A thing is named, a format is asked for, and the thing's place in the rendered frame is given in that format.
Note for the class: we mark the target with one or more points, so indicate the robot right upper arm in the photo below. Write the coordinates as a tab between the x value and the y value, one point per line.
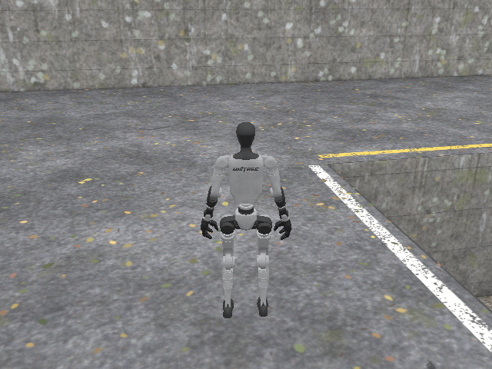
273	174

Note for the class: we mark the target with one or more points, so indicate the right robot hand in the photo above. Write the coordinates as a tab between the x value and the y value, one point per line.
287	228

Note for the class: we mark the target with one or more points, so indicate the left robot hand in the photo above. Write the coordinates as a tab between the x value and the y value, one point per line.
205	228

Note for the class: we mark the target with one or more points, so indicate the robot left forearm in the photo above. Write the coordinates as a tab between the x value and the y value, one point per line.
209	207

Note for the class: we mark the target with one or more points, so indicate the robot left upper arm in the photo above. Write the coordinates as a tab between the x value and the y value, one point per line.
218	174

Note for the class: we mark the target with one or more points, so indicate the robot right foot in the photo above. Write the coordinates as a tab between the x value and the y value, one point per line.
263	310

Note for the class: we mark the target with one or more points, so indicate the robot right forearm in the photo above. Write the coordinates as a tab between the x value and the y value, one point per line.
282	207

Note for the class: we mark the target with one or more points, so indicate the right robot thigh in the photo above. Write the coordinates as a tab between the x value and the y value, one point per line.
264	226

